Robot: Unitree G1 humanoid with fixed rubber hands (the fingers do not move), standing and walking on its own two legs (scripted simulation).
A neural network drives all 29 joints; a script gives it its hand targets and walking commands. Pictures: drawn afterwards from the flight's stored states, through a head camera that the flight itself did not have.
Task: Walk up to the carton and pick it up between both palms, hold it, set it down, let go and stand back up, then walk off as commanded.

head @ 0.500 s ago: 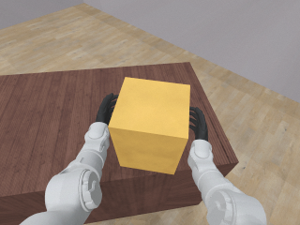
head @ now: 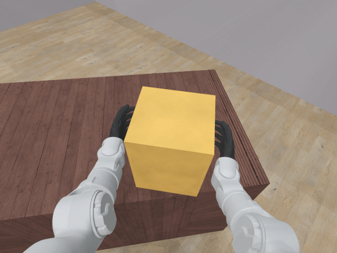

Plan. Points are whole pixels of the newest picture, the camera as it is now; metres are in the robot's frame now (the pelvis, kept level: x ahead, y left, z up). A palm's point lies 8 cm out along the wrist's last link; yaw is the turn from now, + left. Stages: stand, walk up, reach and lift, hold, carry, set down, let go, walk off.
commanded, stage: reach and lift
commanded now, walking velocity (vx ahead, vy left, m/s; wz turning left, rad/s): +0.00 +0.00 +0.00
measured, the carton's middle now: (171, 145) +0.40 +0.00 -0.01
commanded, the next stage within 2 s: none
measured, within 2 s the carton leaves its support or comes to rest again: leaves its support in 0.06 s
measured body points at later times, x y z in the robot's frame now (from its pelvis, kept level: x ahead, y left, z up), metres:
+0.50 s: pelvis -0.02 +0.00 +0.00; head +0.00 +0.03 +0.45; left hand +0.40 +0.16 +0.08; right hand +0.36 -0.12 +0.05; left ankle +0.03 +0.08 -0.74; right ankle +0.01 -0.14 -0.74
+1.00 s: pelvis -0.02 -0.01 +0.01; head -0.06 +0.01 +0.45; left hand +0.38 +0.15 +0.16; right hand +0.37 -0.13 +0.12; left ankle +0.03 +0.08 -0.74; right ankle +0.01 -0.14 -0.74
